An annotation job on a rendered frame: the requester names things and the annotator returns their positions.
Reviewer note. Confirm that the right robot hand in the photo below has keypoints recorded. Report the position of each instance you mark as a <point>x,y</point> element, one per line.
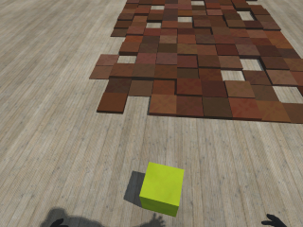
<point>273,221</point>

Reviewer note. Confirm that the carton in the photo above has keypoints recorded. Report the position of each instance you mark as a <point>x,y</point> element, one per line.
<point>161,189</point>

